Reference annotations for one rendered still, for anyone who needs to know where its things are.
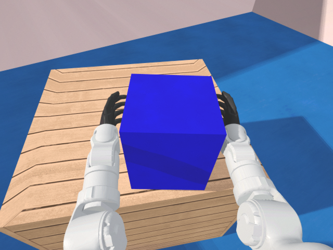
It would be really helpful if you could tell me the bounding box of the robot left forearm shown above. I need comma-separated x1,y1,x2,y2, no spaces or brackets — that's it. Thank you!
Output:
63,124,120,250

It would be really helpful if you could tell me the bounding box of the left robot hand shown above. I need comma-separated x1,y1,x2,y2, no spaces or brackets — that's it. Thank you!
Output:
100,91,127,126

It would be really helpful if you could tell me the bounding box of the carton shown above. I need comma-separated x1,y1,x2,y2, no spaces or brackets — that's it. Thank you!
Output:
119,74,227,190

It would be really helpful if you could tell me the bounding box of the right robot hand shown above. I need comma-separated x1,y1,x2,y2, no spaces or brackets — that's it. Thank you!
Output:
216,91,240,126

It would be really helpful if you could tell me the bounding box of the robot right forearm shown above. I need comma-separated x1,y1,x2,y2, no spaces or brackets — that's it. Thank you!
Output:
221,124,302,229

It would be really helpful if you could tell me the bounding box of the robot right upper arm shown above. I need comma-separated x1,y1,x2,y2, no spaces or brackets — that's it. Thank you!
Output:
236,199,333,250

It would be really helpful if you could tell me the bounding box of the robot left upper arm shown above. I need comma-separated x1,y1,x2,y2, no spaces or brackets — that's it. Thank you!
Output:
64,210,127,250

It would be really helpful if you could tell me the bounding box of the pedestal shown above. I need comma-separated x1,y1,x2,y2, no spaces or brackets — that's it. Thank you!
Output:
0,59,270,250

